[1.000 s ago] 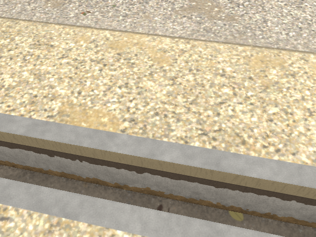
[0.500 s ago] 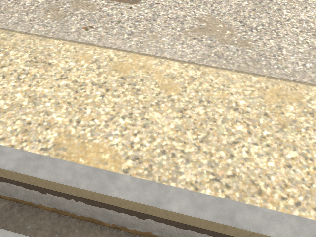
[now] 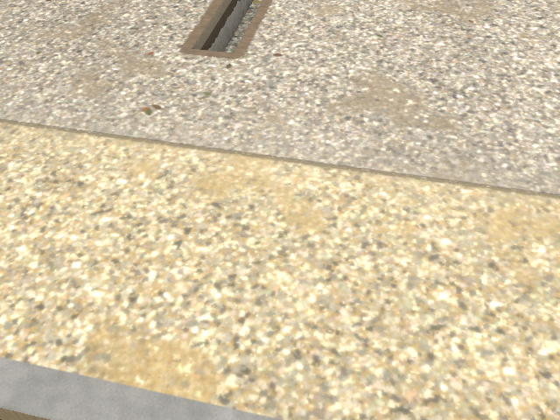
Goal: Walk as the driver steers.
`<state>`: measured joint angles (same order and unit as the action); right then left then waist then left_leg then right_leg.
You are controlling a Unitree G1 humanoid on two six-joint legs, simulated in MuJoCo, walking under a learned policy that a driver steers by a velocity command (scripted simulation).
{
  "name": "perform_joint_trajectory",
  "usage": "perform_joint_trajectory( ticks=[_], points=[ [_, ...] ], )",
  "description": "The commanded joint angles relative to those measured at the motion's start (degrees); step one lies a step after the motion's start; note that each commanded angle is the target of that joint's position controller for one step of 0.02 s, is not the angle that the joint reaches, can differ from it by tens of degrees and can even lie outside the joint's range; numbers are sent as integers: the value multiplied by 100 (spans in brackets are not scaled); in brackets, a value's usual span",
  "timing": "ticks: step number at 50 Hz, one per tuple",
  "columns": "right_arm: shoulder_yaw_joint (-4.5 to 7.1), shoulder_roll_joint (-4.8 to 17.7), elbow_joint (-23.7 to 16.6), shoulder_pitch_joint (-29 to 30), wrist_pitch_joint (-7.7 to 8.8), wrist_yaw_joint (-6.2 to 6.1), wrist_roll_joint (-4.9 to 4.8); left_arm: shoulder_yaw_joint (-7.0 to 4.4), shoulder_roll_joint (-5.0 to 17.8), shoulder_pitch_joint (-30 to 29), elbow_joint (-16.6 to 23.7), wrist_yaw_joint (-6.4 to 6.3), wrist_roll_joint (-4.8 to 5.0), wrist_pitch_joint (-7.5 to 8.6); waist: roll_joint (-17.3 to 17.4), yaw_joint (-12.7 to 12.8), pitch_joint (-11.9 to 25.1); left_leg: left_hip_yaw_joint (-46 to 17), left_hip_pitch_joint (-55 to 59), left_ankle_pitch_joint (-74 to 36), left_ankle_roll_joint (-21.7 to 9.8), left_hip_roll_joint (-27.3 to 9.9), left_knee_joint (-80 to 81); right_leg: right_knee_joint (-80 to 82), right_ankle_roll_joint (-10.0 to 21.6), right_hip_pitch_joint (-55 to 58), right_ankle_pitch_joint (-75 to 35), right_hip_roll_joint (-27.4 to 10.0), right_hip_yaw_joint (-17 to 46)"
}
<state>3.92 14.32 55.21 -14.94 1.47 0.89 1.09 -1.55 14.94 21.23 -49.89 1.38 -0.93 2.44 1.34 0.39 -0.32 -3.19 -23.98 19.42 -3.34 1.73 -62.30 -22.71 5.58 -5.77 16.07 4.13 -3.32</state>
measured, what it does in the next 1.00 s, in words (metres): walks ahead: left foot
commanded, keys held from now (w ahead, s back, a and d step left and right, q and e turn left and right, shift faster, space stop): w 0.44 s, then w+e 0.56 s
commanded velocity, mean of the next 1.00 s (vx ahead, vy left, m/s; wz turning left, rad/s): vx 0.50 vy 0.00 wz -0.21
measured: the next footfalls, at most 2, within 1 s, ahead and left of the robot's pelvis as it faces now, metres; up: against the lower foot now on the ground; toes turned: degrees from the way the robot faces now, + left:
left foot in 0.46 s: +0.57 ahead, +0.20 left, +0.00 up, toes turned +2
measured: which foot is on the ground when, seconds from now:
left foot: up 0.00-0.44, down 0.46-1.00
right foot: down 0.00-0.46, up 0.48-1.00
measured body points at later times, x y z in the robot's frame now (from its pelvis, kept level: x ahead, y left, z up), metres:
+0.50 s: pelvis +0.33 +0.10 -0.06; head +0.39 +0.11 +0.38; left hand +0.25 +0.37 -0.20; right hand +0.60 -0.13 -0.14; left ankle +0.53 +0.19 -0.74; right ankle -0.01 -0.06 -0.69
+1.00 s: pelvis +0.65 +0.13 +0.00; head +0.68 +0.14 +0.45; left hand +0.85 +0.33 -0.13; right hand +0.54 -0.07 -0.15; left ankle +0.53 +0.20 -0.74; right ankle +0.82 +0.00 -0.67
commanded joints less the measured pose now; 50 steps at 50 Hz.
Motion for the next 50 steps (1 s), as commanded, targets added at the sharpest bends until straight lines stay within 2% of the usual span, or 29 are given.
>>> perform_joint_trajectory(
  ticks=[1,4,5,8,11,12,15,16,17,18,20,21,23,24,25,26,27,29,30,31,33,34,35,36,38,42,45,47,50],
  points=[
    [200,584,-218,43,-87,83,62,-114,611,189,165,-100,8,143,-281,-130,-363,-218,-1133,-590,134,-399,128,1365,1067,466,-2231,-1658,1485],
    [43,321,-313,467,-129,215,185,-213,789,461,46,-171,23,174,-303,-3,-494,353,-1298,-1129,292,-647,542,1489,1030,264,-2067,-1449,1103],
    [95,436,-184,473,-103,249,288,-303,999,698,-60,-175,-79,237,-191,36,-239,252,-1396,-1642,177,-703,253,1233,1073,615,-2185,-1646,1238],
    [184,637,-298,1217,-122,285,250,-285,908,1155,-193,-207,-132,329,-518,426,-383,489,-2337,-1716,165,-606,-52,946,939,1172,-1709,-1552,1333],
    [364,1014,-838,2537,40,169,118,-383,1103,1573,-521,-196,-354,529,-1148,822,-1205,-38,-4328,-1097,454,-683,573,1047,771,2399,-1155,-1737,1731],
    [357,1000,-1080,2909,125,66,45,-434,1147,1467,-665,-250,-269,670,-1422,664,-1691,-500,-4596,-996,480,-860,804,1202,698,2075,-790,-1888,1625],
    [284,835,-1286,3237,95,-52,197,-486,1184,1816,-745,-140,-323,847,-593,826,-1669,-388,-5448,-868,247,-601,363,1089,842,2604,-619,-2090,1802],
    [149,622,-1435,3022,71,-61,171,-496,1153,1185,-510,-149,-214,759,-245,501,-1483,-267,-4409,-962,302,-612,1162,1414,657,1832,-901,-1698,1432],
    [144,709,-1389,3069,8,40,165,-481,1176,1043,-561,-179,-290,626,-603,522,-1544,89,-3997,-1215,310,-578,1035,1453,550,1634,-1383,-1582,1129],
    [-58,302,-1521,2815,-17,305,197,-374,987,460,-261,-232,-27,389,318,28,-1169,383,-1642,-2647,130,-693,2233,2225,530,34,-1765,-1843,915],
    [-139,17,-1448,2672,-167,357,163,-281,1077,234,-343,-217,183,368,205,90,-871,1129,814,-2839,-111,-98,2386,2720,306,-634,-3160,-1611,510],
    [-76,302,-1224,1902,-172,311,206,-374,1551,-78,-316,-226,128,364,-52,-430,-542,999,1336,-2666,-337,-66,2264,1960,234,-185,-4976,-1701,103],
    [22,792,-746,304,-152,94,401,-422,1874,157,-428,-243,146,185,-877,-1117,328,1068,2677,-1101,-726,204,2764,-818,-31,54,-6406,-1495,-184],
    [235,1546,-582,-849,-87,-110,441,17,559,1106,-196,-96,248,119,63,-888,1676,-1064,5873,-2238,-1558,-1538,2343,-3465,-395,-2497,-3873,-966,-45],
    [377,1920,-332,-1428,-119,-220,145,87,383,903,8,-161,230,148,596,-823,3008,-2828,6241,-3196,-1536,-2597,2967,-4863,-237,-2798,1313,-229,493],
    [294,1793,-349,-1295,-120,-242,-5,9,617,451,4,-136,209,150,221,-721,2939,-2721,5305,-2643,-1033,-2010,3380,-4736,-103,-2425,830,-286,1063],
    [219,1593,-356,-718,-76,-251,81,66,463,302,25,-102,264,186,166,-423,2060,-2478,4384,-2057,-869,-1976,3928,-4549,-67,-2580,430,-546,953],
    [-104,581,-469,92,93,-193,168,-72,773,389,-212,-99,145,-35,290,-121,807,-1455,2465,-1059,-531,-1517,4646,-4213,-104,-2190,-274,-930,772],
    [-248,-47,-20,-429,187,-194,189,-136,644,560,-322,-112,-58,-180,724,-10,864,-1556,1861,-565,-494,-1529,4738,-5544,-139,-1700,-381,-817,768],
    [-194,58,215,-415,272,-135,155,-82,272,287,-136,-154,-17,-364,206,245,404,-1235,1241,-153,-438,-1542,4996,-5252,-181,-1902,-147,-930,806],
    [-94,240,231,34,240,-142,64,-37,-15,-89,210,-258,-235,-456,232,683,130,-1193,686,487,-323,-1709,5258,-5996,-133,-2503,-328,-1144,962],
    [-134,115,-6,367,232,-164,92,-21,-46,-123,310,-258,-210,-436,131,713,-39,-709,84,195,-118,-1639,5330,-5618,-225,-2255,-671,-1107,1139],
    [-140,324,-211,431,315,-87,196,-68,260,-279,450,-231,-231,-368,274,602,-280,-472,-48,512,-342,-1482,5686,-5203,-225,-2633,-441,-997,713],
    [-184,68,-187,192,379,-43,188,-153,530,-368,321,-147,-162,-294,109,310,-218,-465,443,-113,-470,-1736,5829,-5432,-152,-2910,-953,-1029,798],
    [-160,233,-24,-225,483,-103,203,-200,489,-704,319,-51,43,-259,-15,129,-460,-129,1024,-661,-468,-1771,5733,-5445,-27,-3814,-1400,-943,1051],
    [-158,244,512,-1460,617,-198,-14,-144,339,-1576,343,3,-1,-262,-225,-387,-730,848,2237,-1978,-68,-1452,5786,-4485,65,-4741,-1954,-773,341],
    [-271,119,539,-1492,605,-229,59,-96,205,-1958,431,192,38,-210,203,-429,-626,1458,2427,-3611,68,-1244,5554,-3590,227,-4133,-2225,-683,-360],
    [-247,221,559,-1516,610,-312,93,-41,110,-1999,432,260,113,-176,263,-415,-765,1702,2641,-4033,111,-1268,5472,-2678,286,-3706,-1997,-649,-597],
    [-162,601,528,-1381,604,-460,-9,-49,152,-1774,348,187,93,-226,428,-158,-604,1966,2891,-6876,300,-1417,4853,-1665,385,-2483,-1509,-162,-1113]
  ],
)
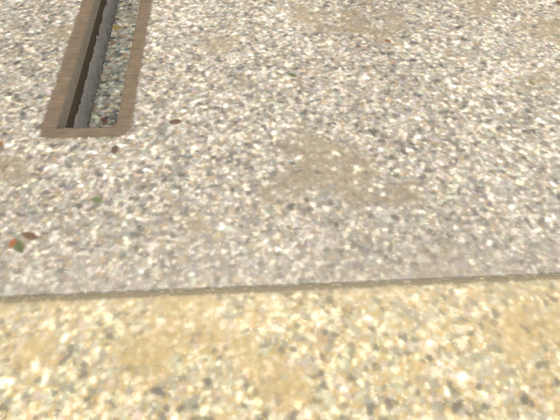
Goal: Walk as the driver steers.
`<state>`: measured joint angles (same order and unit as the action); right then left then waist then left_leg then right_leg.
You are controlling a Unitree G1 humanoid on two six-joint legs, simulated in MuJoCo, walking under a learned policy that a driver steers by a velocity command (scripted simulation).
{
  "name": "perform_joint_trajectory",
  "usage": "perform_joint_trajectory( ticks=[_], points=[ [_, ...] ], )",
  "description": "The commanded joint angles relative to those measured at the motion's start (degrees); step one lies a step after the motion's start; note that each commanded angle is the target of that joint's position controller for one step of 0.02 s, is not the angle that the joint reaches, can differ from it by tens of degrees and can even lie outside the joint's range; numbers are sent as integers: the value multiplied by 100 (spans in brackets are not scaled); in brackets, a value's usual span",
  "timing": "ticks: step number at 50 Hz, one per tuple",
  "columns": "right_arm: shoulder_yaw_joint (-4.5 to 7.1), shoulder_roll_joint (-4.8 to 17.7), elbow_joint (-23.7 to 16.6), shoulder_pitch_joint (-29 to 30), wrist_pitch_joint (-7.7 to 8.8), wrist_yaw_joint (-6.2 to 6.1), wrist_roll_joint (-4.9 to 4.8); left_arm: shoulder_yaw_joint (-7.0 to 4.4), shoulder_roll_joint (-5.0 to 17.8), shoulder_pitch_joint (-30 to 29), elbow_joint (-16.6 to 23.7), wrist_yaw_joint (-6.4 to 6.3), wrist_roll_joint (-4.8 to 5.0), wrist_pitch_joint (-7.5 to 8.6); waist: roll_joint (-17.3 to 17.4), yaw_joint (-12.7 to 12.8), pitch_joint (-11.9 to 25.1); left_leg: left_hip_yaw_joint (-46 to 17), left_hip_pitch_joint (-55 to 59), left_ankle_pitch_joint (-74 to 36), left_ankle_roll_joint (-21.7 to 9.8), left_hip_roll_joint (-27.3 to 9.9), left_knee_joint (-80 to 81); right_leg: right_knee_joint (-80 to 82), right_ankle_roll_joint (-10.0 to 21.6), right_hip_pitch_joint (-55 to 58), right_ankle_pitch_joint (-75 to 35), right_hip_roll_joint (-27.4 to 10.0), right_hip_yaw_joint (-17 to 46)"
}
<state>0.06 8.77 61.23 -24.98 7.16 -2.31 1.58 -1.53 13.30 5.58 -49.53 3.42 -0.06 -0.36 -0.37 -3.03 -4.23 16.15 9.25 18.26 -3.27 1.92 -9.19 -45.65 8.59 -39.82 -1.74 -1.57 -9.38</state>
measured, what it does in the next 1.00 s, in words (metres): walks ahead, turning right: right foot, then left foot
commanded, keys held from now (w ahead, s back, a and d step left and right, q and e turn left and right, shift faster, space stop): w+e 0.68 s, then e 0.22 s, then q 0.10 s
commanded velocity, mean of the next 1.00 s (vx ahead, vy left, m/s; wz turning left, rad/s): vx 0.43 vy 0.00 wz -0.56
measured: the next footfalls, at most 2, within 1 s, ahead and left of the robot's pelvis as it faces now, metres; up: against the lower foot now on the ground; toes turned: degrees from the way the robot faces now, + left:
right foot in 0.12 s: +0.21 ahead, -0.05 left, +0.00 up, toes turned -9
left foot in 0.54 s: +0.57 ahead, +0.06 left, +0.00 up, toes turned -20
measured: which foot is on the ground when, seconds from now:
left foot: down 0.00-0.12, up 0.14-0.52, down 0.54-1.00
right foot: up 0.00-0.10, down 0.12-0.54, up 0.56-0.98, down 1.00-1.00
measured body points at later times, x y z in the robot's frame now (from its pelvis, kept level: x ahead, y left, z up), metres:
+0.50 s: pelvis +0.32 +0.00 -0.01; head +0.36 -0.02 +0.44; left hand +0.39 +0.27 -0.13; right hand +0.49 -0.27 -0.09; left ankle +0.52 +0.09 -0.71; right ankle +0.17 -0.04 -0.74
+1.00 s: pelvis +0.54 -0.07 -0.01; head +0.56 -0.10 +0.44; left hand +0.84 +0.00 -0.10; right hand +0.42 -0.32 -0.14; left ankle +0.53 +0.07 -0.74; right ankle +0.58 -0.20 -0.74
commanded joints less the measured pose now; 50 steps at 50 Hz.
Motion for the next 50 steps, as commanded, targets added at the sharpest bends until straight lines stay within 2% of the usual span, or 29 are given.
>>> perform_joint_trajectory(
  ticks=[1,3,4,5,6,7,8,10,11,13,15,18,19,23,25,26,27,28,29,30,31,32,35,38,43,46,48,49,50],
  points=[
    [220,1169,-143,-387,-82,-165,-172,-94,330,-195,389,-146,-97,-7,776,219,30,8,-15,-7176,313,-1407,-970,958,3,1108,624,687,-540],
    [309,1382,-209,-360,-272,-227,-121,-197,519,515,194,-240,-126,-22,971,552,271,-35,225,-7725,299,-1638,-2145,1225,110,1701,1139,837,-516],
    [349,1397,-263,-285,-354,-191,-27,-282,659,1241,-48,-225,-128,21,1011,871,488,-147,94,-7407,242,-1715,-3019,1564,287,2321,1434,853,-287],
    [403,1478,-457,61,-385,-132,-31,-388,747,2097,-326,-233,-149,120,719,1357,745,-182,-709,-6110,159,-1544,-4457,2335,502,3473,1225,757,197],
    [354,1131,-715,408,-342,-36,-21,-485,982,2069,-348,-279,-134,160,42,1257,857,-466,-2467,-1743,38,-1051,-6016,1927,729,4628,1238,-122,1312],
    [279,598,-1268,283,-256,38,-167,-644,1628,1841,-142,-282,-187,183,-995,762,1183,-1020,-4800,1381,290,95,-7991,2195,2013,5832,204,-1653,4527],
    [313,912,-1371,798,-101,104,-112,-658,1457,1940,-181,-332,-15,201,-113,966,1001,-1949,-5355,651,243,-281,-7885,2931,2133,5376,816,-1755,4483],
    [409,1257,-1471,1018,41,195,-222,-451,652,1332,-16,-320,-60,303,619,479,-4,-1970,-5018,-123,223,-659,-6859,3395,1527,3929,614,-1373,3619],
    [411,1226,-1486,1052,-46,199,-131,-419,650,1137,87,-358,-21,400,750,317,-53,-2002,-4661,-155,319,-749,-6487,3401,1340,3477,77,-1119,3196],
    [378,1028,-1613,1028,-283,255,41,-372,744,1062,171,-399,24,584,674,171,138,-1925,-4207,-224,525,-787,-5921,3524,1239,3116,-559,-808,2696],
    [323,896,-1884,1337,-408,312,34,-390,911,1240,159,-371,38,668,367,164,94,-1724,-4288,-323,626,-815,-5184,3569,1092,2950,-840,-552,2393],
    [195,658,-2231,2014,-468,398,39,-346,796,1545,189,-291,-37,619,-75,496,44,-1385,-4130,-1161,658,-661,-3627,3313,707,2863,-1376,-73,1982],
    [164,649,-2374,2287,-473,406,52,-370,875,1713,165,-286,-31,590,-149,622,125,-1294,-4055,-1464,624,-559,-3268,3249,616,2979,-1605,-88,2008],
    [220,1010,-2764,2623,-408,314,-60,-400,1033,1942,239,-362,-40,537,-436,742,386,-1508,-4047,-1576,453,-448,-2476,2791,373,3978,-1946,-442,2475],
    [307,1225,-2716,2172,-351,255,-60,-451,1279,1613,391,-426,-70,511,-467,432,578,-1559,-3241,-1202,366,-226,-2067,2211,139,3957,-2617,-416,2526],
    [378,1374,-2564,1592,-307,197,-51,-469,1353,1442,450,-417,-79,512,-386,129,850,-1538,-2554,-1120,292,-118,-1953,1542,12,3852,-2933,-318,2517],
    [462,1572,-2365,786,-248,124,16,-463,1349,1218,542,-382,-40,501,-235,-330,1219,-1623,-1507,-1299,151,-338,-1621,430,-130,3363,-2440,-43,2349],
    [561,1981,-2319,-136,-223,28,189,-319,835,1203,788,-360,6,519,337,-622,1996,-2803,-241,-368,-117,-1608,-1569,-1214,-251,2457,-651,308,2008],
    [647,2415,-2344,148,-295,70,297,-245,421,1942,1013,-374,174,480,1970,2,2311,-5452,611,-75,-744,-2903,-815,-2619,-415,640,3267,1089,1430],
    [546,1810,-2477,558,-368,121,181,-288,883,1884,814,-416,-66,379,1101,98,1819,-5642,100,792,-857,-2748,-714,-3217,-372,97,2978,553,1534],
    [409,1287,-2516,938,-379,162,115,-311,927,1557,821,-353,-135,334,448,159,1162,-4726,-653,1100,-785,-2459,-611,-3130,-407,103,2458,326,1475],
    [348,1085,-2474,1069,-352,186,105,-293,837,1356,874,-273,-146,295,218,226,800,-3919,-1197,592,-684,-2170,-478,-2879,-458,204,2218,158,1386],
    [340,1118,-2259,893,-205,160,4,-272,670,1218,1004,-77,-237,50,572,349,384,-2639,-1946,-1145,-582,-1861,-213,-2611,-609,444,2078,-79,1192],
    [374,1259,-2150,774,-100,191,-74,-265,619,922,1235,-35,-237,-47,576,430,401,-1819,-1893,-3695,-743,-1969,-389,-2126,-772,284,1852,-85,1154],
    [384,1355,-2112,1012,-242,168,-92,-161,376,360,1436,73,-175,-32,853,390,499,-627,-2087,-3909,-407,-1570,-695,-49,-739,1191,635,-34,713],
    [456,1532,-2000,721,-336,173,-114,-185,445,86,1582,57,-219,-21,834,197,530,-625,-1782,-4086,-292,-1704,-1105,675,-616,1520,965,122,549],
    [470,1586,-1909,591,-427,172,-145,-223,478,332,1558,-5,-265,65,791,256,652,-717,-1572,-4306,-240,-1710,-1760,1229,-469,1929,1191,293,637],
    [453,1551,-1878,606,-477,172,-171,-245,473,844,1374,-58,-325,160,505,505,891,-601,-1643,-4028,-124,-1504,-2529,1911,-387,2611,672,440,641],
    [382,1344,-1881,315,-481,191,-154,-290,735,1223,1282,-136,-425,257,-130,623,1296,-474,-2192,-2810,94,-1217,-3438,2124,-267,3622,-1019,-126,1151]
  ],
)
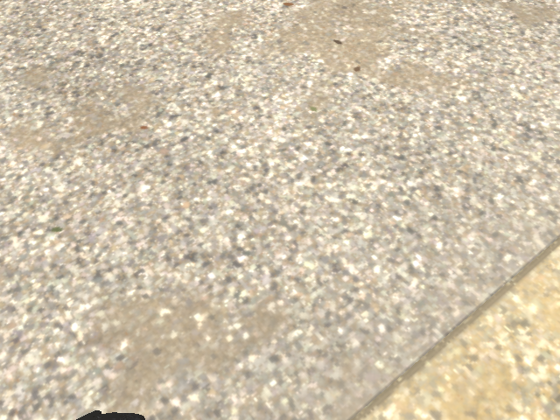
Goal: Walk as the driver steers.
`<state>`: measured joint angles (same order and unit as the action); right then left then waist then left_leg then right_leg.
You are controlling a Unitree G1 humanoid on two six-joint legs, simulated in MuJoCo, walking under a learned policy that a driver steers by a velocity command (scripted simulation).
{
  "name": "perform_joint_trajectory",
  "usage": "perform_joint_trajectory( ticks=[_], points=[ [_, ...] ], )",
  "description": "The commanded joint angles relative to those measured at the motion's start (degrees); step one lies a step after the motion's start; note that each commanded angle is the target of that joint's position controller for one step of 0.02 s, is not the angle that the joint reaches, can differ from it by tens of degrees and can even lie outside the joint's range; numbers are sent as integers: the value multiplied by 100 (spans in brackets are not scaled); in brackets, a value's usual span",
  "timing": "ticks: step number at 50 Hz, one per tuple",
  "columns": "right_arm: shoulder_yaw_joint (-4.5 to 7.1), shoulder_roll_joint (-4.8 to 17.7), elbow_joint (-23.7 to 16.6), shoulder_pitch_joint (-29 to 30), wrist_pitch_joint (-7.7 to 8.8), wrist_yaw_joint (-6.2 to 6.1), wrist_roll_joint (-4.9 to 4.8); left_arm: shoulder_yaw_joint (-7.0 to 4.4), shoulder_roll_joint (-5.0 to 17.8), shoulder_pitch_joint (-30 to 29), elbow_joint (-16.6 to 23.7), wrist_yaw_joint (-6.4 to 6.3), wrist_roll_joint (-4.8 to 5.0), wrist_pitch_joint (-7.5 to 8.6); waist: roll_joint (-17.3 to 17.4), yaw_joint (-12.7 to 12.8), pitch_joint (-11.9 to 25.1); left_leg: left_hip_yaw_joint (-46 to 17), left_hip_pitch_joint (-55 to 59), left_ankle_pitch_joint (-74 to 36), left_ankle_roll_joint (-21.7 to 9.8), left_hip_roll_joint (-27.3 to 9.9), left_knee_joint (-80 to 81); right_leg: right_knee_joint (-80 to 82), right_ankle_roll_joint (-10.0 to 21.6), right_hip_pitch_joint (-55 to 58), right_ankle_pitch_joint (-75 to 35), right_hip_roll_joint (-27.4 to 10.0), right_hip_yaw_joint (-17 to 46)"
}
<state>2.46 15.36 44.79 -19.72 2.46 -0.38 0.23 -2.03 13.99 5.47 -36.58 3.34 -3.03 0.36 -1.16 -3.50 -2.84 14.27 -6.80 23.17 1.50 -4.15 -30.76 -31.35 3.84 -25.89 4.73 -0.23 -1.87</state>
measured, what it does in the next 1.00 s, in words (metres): steps on the spot, turning left: left foot, then right foot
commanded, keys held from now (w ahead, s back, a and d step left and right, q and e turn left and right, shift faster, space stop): q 0.98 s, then no key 0.02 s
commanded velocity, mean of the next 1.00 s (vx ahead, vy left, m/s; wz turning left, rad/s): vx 0.03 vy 0.00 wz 0.41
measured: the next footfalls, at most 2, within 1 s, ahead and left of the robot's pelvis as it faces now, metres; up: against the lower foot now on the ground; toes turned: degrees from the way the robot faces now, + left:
left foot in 0.42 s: +0.04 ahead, +0.10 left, +0.00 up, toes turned +12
right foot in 0.88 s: +0.09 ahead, -0.08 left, +0.00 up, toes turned +33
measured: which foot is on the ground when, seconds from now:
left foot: down 0.00-0.00, up 0.02-0.40, down 0.42-0.88, up 0.90-1.00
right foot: down 0.00-0.40, up 0.42-0.86, down 0.88-1.00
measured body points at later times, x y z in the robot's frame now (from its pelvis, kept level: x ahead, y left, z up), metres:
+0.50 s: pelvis +0.01 +0.02 +0.01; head +0.02 +0.04 +0.46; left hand +0.09 +0.30 -0.12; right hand +0.15 -0.24 -0.10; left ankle +0.00 +0.09 -0.73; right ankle +0.08 -0.09 -0.68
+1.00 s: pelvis +0.01 -0.02 +0.02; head +0.05 -0.03 +0.46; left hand +0.00 +0.28 -0.07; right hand +0.26 -0.20 -0.10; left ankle -0.05 +0.08 -0.66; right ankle +0.06 -0.10 -0.73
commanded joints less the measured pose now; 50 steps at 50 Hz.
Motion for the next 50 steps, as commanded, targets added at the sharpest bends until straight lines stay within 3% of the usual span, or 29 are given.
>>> perform_joint_trajectory(
  ticks=[1,2,3,4,5,6,7,9,13,16,19,20,21,22,23,24,25,27,29,36,40,42,43,44,45,46,47,48,50],
  points=[
    [-64,-46,-473,-575,-52,49,28,-227,959,1332,130,-226,-118,253,-1282,447,1800,-331,-1864,1318,-146,-39,-2703,166,774,3548,-5410,-2239,2268],
    [-65,131,-228,-717,-268,-4,-107,-173,784,1524,38,-345,240,219,-985,716,2674,-1350,-1445,1603,-118,228,-3036,389,1513,3247,-5357,-2545,2516],
    [-14,331,-230,-362,-365,8,-130,-105,570,1265,-4,-402,280,164,-642,639,2116,-1614,-1549,1395,-115,179,-3175,683,1453,2817,-4255,-2205,2101],
    [-19,311,-282,3,-371,22,-91,-7,393,909,-47,-462,240,137,-668,535,1412,-1693,-1677,1201,-126,157,-2966,960,1236,2231,-3479,-1953,1727],
    [-2,331,-222,126,-378,4,-17,51,277,611,-65,-505,189,119,-573,375,952,-1734,-1635,908,-99,110,-2685,1137,988,1833,-3076,-1705,1415],
    [31,381,-131,-22,-422,0,47,58,270,421,-52,-553,200,107,-669,228,768,-1650,-1353,660,-55,114,-2477,1242,837,1466,-3020,-1536,1067],
    [70,432,-27,-190,-461,-1,71,29,353,367,-59,-564,186,94,-619,163,789,-1498,-1193,520,-32,230,-2500,1233,785,1366,-3050,-1452,832],
    [93,355,-14,-219,-493,16,30,-40,485,455,-100,-550,177,99,-414,165,933,-1408,-1170,460,-16,295,-2428,1217,819,1446,-2728,-1433,644],
    [99,235,-225,205,-591,61,42,-128,504,427,-145,-523,128,-1,-651,293,759,-1236,-1293,297,-69,260,-1998,1383,862,1212,-662,-1459,509],
    [115,244,-377,360,-614,109,58,-188,532,437,-180,-517,94,-85,-697,349,705,-1082,-1202,224,-182,286,-1617,1375,885,1070,134,-1589,511],
    [111,184,-366,30,-554,163,72,-270,693,311,-204,-550,158,-151,-502,119,756,-877,-426,-335,-446,416,-424,937,550,726,500,-1538,242],
    [140,324,-364,-61,-507,176,116,-291,663,393,-252,-558,162,-183,-160,85,554,-1275,-218,-619,-591,321,327,494,194,382,954,-1356,21],
    [235,802,-459,-63,-441,135,201,-246,372,634,-213,-521,158,-232,1237,204,371,-3094,-144,-680,-857,-853,1477,-933,-301,-324,1938,-717,-605],
    [435,1510,-544,-90,-474,70,155,-201,326,202,108,-564,215,-284,1951,-1,-153,-4671,-695,-1738,-1599,-1877,1903,-1786,-527,-1204,3046,260,-402],
    [433,1355,-519,-134,-496,-12,185,-196,367,25,111,-561,149,-315,1299,24,-201,-4348,-887,-1851,-1808,-1714,1857,-2702,-533,-1057,2795,44,184],
    [348,1081,-557,196,-509,-52,107,-214,399,107,42,-518,208,-321,950,252,-175,-3767,-962,-1663,-1695,-1294,1717,-2900,-530,-982,2280,-19,350],
    [308,958,-641,595,-518,-45,77,-244,479,226,-37,-488,222,-290,748,457,-145,-3350,-914,-1671,-1458,-886,1615,-2851,-524,-921,1871,-31,387],
    [280,790,-771,817,-469,-17,16,-293,599,517,-193,-439,97,-267,753,497,297,-3004,-428,-2723,-1387,-560,1326,-3091,-570,-814,1596,69,302],
    [302,812,-739,563,-426,18,-14,-278,544,526,-171,-420,137,-277,589,411,545,-3040,-29,-3148,-1417,-558,1174,-3018,-635,-830,1621,83,331],
    [421,1040,-763,188,-472,25,82,-174,488,137,97,-479,184,-264,870,66,536,-3698,153,-2670,-1548,-561,989,-1615,-623,-514,1960,196,386],
    [461,1107,-865,499,-508,93,102,-150,553,374,142,-520,265,-186,968,177,631,-4101,-219,-3100,-1405,-435,825,-828,-476,285,2030,397,383],
    [462,1084,-931,844,-530,110,41,-123,526,720,95,-562,279,-129,906,427,673,-4196,-524,-2961,-1146,-228,666,177,-374,1001,1619,481,367],
    [443,1010,-977,1019,-526,95,-13,-131,568,984,34,-605,248,-82,811,601,681,-4094,-959,-2414,-863,-4,483,1015,-306,1663,1071,344,447],
    [379,736,-1054,937,-486,73,-33,-218,996,1067,60,-672,162,-44,39,527,696,-3598,-1649,-1101,-475,452,-181,1687,-54,2232,1330,-666,1377],
    [309,415,-1128,639,-455,46,-20,-313,1570,679,240,-672,141,-82,-1254,316,570,-2244,-2753,791,-173,1515,-1380,2031,540,2468,929,-2126,3017],
    [424,939,-1043,751,-473,28,214,-318,1412,768,223,-626,85,-109,-893,433,502,-2073,-2594,1066,-92,1117,-2578,1797,1046,1754,195,-2377,2960],
    [478,1031,-957,743,-490,62,189,-188,978,518,286,-591,118,-96,-504,255,358,-2160,-2420,757,-85,992,-3088,1735,1044,1472,-102,-2042,2454],
    [474,974,-870,665,-532,116,184,-131,770,228,316,-553,138,-79,-346,102,181,-2088,-2316,381,-45,917,-3428,1696,879,1237,-240,-1649,1831],
    [454,885,-761,484,-603,237,128,-111,704,54,393,-574,127,-41,-678,77,297,-1883,-2367,-10,99,910,-3751,1538,709,1477,-838,-1159,1096]
  ],
)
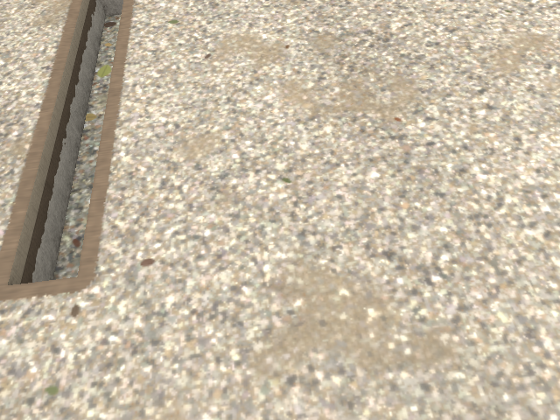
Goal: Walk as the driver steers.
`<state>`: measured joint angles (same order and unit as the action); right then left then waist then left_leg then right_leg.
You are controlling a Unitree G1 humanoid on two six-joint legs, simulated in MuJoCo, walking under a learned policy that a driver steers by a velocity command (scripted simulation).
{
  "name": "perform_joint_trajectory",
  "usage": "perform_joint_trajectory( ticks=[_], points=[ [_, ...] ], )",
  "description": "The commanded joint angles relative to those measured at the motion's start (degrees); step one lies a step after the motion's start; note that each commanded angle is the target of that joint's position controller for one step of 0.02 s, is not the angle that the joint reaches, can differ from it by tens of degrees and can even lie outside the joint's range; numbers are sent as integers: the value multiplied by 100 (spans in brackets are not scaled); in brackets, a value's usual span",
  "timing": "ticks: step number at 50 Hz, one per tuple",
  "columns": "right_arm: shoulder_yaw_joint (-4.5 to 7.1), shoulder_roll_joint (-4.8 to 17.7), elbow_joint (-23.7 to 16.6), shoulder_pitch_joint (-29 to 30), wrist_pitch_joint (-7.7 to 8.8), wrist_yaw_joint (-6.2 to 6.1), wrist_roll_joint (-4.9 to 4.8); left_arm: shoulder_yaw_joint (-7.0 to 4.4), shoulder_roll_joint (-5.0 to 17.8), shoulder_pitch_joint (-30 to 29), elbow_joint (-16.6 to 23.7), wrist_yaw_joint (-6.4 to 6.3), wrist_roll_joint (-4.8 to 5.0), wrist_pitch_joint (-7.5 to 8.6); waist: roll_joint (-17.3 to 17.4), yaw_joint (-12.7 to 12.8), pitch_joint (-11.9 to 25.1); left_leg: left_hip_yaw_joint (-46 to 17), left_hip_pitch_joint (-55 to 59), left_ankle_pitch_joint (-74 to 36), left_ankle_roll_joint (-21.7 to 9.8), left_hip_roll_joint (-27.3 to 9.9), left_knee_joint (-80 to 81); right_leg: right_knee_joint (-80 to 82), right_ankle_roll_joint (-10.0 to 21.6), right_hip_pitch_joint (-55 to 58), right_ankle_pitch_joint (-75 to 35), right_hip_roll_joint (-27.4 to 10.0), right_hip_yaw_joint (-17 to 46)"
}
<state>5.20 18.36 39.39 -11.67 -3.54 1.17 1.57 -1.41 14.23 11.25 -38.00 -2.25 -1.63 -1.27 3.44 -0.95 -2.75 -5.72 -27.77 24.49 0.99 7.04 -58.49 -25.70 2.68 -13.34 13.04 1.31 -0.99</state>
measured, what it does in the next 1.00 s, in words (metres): steps on the spot: left foot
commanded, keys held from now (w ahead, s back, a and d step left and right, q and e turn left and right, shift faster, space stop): no key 1.00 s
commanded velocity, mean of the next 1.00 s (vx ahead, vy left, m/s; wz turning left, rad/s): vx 0.00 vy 0.00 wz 0.13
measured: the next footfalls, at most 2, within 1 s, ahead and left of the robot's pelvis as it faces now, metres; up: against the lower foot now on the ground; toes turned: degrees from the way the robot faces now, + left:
left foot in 0.28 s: +0.00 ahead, +0.12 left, +0.00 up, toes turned +2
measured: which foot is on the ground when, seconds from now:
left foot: up 0.00-0.26, down 0.28-1.00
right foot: down 0.00-1.00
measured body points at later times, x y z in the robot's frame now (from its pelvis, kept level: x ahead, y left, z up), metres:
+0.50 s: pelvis -0.01 +0.02 +0.00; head -0.01 +0.03 +0.45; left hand +0.05 +0.29 -0.13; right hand +0.16 -0.19 -0.10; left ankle -0.04 +0.12 -0.74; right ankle +0.01 -0.10 -0.74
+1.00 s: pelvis -0.01 +0.02 +0.00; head -0.01 +0.03 +0.45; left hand +0.03 +0.28 -0.14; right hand +0.07 -0.22 -0.14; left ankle -0.04 +0.12 -0.74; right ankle +0.01 -0.10 -0.74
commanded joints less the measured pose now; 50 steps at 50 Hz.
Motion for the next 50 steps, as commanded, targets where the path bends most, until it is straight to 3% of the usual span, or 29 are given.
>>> perform_joint_trajectory(
  ticks=[1,4,9,10,12,13,14,15,16,17,18,20,21,23,25,28,50],
  points=[
    [151,540,-213,-257,-17,95,-42,-180,691,-377,488,-17,-8,139,-1102,-84,345,143,-274,-176,205,-183,-903,902,837,365,-1960,-1255,856],
    [61,363,-313,101,-52,82,-71,-224,765,105,314,-11,25,184,-1116,174,470,91,-352,-51,267,-180,-235,740,956,974,-2289,-1419,874],
    [-114,117,-325,271,-72,3,-103,-264,883,151,191,104,-10,150,-1455,284,576,541,798,405,97,-297,1708,479,946,766,-2245,-1407,732],
    [-127,128,-311,240,-57,-21,-122,-280,931,192,141,126,-12,123,-1509,282,589,646,999,304,47,-285,2076,380,949,737,-2410,-1405,759],
    [-187,25,-164,-89,29,-68,-106,-275,934,144,54,148,61,61,-1318,8,566,777,1812,-909,-108,-311,3693,4,712,418,-2508,-1256,607],
    [-201,135,-132,-106,103,-101,-33,-254,851,301,-4,150,61,70,-1056,17,597,403,2407,-1640,-207,-539,4281,-101,399,-8,-2056,-1191,575],
    [-186,465,-188,-203,194,-135,81,-177,554,425,98,190,39,84,-120,107,832,-878,3042,-1702,-409,-1640,4568,-694,32,-639,-849,-891,291],
    [-155,729,-226,231,224,-162,-5,-49,213,337,214,179,95,57,914,261,467,-1524,2049,-2810,-982,-2404,4324,-342,-226,-637,910,-269,-76],
    [-241,342,-253,388,266,-156,-2,-95,459,117,118,150,71,-18,622,100,345,-1338,1822,-2591,-1123,-2238,4251,-634,-253,-317,1172,-373,106],
    [-319,186,-255,531,298,-166,-4,-113,476,70,87,171,87,-39,584,169,274,-1143,1751,-2421,-1038,-2042,4234,-479,-234,-277,967,-280,101],
    [-346,157,-232,651,306,-195,5,-115,468,110,3,187,89,-27,571,227,242,-894,1744,-2294,-874,-1786,4175,-207,-231,-102,605,-261,100],
    [-349,181,-152,551,350,-254,-64,-116,514,246,-129,193,31,45,577,247,404,-567,1760,-2320,-582,-1416,3986,302,-263,378,-457,-340,154],
    [-366,127,-108,405,365,-250,-78,-108,541,259,-190,191,21,95,421,192,475,-545,1668,-1984,-480,-1322,4005,398,-282,572,-662,-439,244],
    [-364,126,-39,326,356,-230,-69,-116,570,316,-345,209,36,130,-7,144,223,-487,1555,-1281,-429,-1191,4121,390,-259,441,-620,-514,320],
    [-367,124,71,263,361,-234,-58,-108,494,251,-433,197,56,129,-237,149,63,-448,1537,-1361,-445,-1153,4059,482,-245,363,-645,-529,375],
    [-368,102,181,241,412,-237,-66,-109,472,289,-595,165,69,158,-305,161,236,-383,1668,-1762,-462,-1134,3969,521,-232,488,-815,-563,399],
    [-404,57,1495,-233,454,-343,-93,-96,405,181,-1971,56,91,124,-318,156,112,-260,1707,-1947,-450,-1102,4207,701,-132,790,-942,-670,487]
  ],
)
